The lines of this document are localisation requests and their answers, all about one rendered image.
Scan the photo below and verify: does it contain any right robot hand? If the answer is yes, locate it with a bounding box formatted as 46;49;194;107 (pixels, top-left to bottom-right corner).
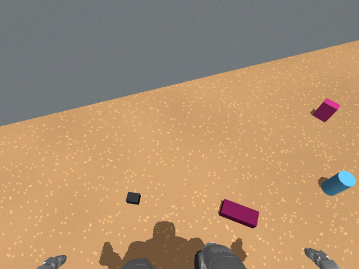
304;248;340;269

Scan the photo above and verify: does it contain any left robot hand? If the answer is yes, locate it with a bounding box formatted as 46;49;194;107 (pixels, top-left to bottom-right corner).
37;255;67;269

